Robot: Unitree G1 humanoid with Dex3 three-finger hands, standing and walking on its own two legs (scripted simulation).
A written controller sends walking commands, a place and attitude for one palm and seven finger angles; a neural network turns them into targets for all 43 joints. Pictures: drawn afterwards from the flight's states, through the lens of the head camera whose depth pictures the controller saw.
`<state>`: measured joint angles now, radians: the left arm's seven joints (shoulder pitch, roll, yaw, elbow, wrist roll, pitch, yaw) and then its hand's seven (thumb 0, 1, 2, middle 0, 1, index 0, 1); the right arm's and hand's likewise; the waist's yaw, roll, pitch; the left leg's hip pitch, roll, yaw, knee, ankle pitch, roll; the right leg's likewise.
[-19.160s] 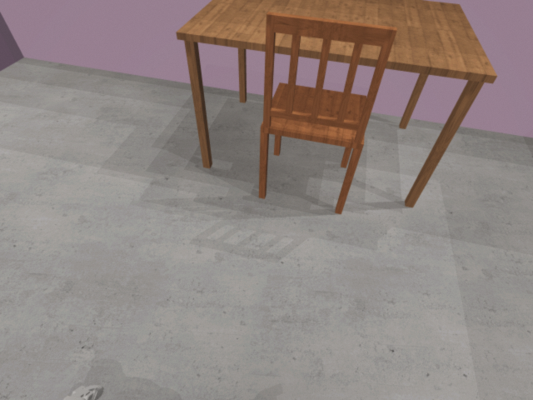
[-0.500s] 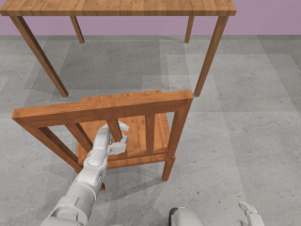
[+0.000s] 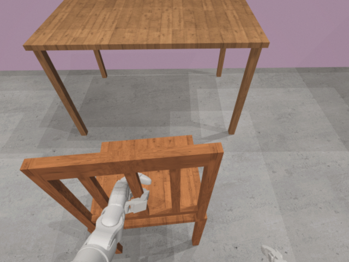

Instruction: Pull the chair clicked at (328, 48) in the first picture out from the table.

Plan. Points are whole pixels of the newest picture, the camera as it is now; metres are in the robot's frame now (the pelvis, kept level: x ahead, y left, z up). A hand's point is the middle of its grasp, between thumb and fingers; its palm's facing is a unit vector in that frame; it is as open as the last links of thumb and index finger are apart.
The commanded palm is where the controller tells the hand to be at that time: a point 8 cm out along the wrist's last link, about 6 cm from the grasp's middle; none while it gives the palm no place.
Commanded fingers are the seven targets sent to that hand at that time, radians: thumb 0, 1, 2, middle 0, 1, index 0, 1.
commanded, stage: stop walking, hand still on the chair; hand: left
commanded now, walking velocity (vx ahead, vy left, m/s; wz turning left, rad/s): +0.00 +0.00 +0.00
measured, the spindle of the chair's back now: (138, 194) +0.31 +0.12 -0.09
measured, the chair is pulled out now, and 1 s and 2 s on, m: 0.62 0.62 0.62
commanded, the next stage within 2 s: open the thumb and straighten the fingers in 0.20 s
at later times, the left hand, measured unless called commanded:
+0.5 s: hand (140, 196) +0.29 +0.10 -0.06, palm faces -0.08 -0.99 -0.11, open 6.9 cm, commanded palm +0.26 +0.15 -0.05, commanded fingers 0.00 -0.43 0.26 -0.47 -1.38 -0.47 -1.38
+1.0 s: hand (134, 194) +0.29 +0.12 -0.06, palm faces -0.06 -0.99 -0.12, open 16.8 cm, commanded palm +0.27 +0.17 -0.04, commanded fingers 0.00 -0.55 0.20 0.00 0.00 0.00 0.00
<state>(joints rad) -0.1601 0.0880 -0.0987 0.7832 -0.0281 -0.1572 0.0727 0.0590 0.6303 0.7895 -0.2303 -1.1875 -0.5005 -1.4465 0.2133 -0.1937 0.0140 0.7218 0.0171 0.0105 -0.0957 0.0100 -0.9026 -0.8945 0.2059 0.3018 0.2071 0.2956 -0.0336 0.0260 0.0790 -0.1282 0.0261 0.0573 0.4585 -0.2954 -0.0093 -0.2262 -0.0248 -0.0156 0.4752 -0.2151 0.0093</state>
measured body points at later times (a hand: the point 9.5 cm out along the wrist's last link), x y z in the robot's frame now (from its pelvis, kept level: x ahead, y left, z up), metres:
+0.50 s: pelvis +0.00 -0.01 -0.01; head +0.04 -0.01 +0.44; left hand +0.29 +0.16 -0.05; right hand +0.11 -0.26 -0.12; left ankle -0.03 +0.12 -0.74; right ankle +0.03 -0.13 -0.74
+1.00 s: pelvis +0.00 +0.00 -0.03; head +0.05 -0.01 +0.42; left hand +0.29 +0.17 -0.05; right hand +0.15 -0.25 -0.13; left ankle -0.03 +0.12 -0.74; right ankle +0.03 -0.13 -0.74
